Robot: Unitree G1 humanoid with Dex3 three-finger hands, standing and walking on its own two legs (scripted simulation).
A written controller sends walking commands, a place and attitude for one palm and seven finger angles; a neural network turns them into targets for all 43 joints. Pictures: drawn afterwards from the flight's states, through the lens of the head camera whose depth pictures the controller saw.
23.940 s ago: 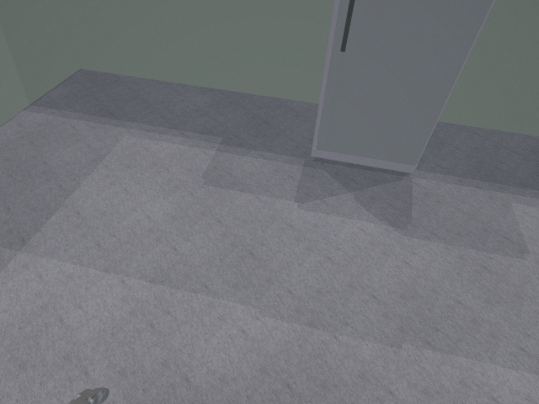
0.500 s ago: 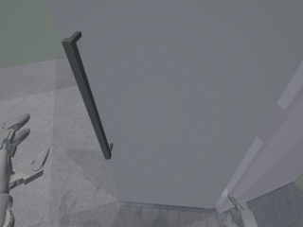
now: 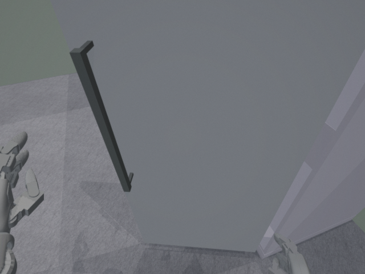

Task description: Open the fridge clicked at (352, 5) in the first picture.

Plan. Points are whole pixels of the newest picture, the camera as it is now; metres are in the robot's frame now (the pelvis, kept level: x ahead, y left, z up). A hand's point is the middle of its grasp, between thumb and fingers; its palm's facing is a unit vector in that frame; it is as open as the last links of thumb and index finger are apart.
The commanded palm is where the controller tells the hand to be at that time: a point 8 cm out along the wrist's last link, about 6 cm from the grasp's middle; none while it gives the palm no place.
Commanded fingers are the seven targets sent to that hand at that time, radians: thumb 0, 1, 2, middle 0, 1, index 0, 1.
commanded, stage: step back with the hand held close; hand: left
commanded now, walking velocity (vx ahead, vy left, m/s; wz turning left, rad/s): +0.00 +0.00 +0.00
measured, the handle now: (112, 133) +0.39 +0.24 +0.11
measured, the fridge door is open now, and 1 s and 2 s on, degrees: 65 65 65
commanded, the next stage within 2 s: stop stepping back and stand still in 1.20 s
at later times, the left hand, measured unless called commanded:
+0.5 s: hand (8, 207) +0.15 +0.30 +0.17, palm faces +0.41 -0.76 -0.51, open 7.4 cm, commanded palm +0.10 +0.33 +0.17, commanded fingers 0.00 0.90 0.90 -0.20 -0.30 -0.20 -0.30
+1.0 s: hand out of the picture +0.08 +0.32 +0.18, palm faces +0.53 -0.70 -0.48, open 7.4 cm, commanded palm +0.03 +0.34 +0.17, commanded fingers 0.00 0.90 0.90 -0.20 -0.30 -0.20 -0.30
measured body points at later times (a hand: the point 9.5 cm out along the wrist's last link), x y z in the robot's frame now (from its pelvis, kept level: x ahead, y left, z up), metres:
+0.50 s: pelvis -0.05 +0.04 -0.01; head -0.04 +0.04 +0.44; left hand +0.13 +0.34 +0.19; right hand +0.13 -0.21 -0.08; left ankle -0.03 +0.11 -0.74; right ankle -0.01 -0.08 -0.74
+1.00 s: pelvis -0.10 +0.04 -0.01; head -0.10 +0.06 +0.44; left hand +0.05 +0.36 +0.20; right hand +0.06 -0.20 -0.09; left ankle -0.03 +0.12 -0.74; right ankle -0.20 -0.10 -0.71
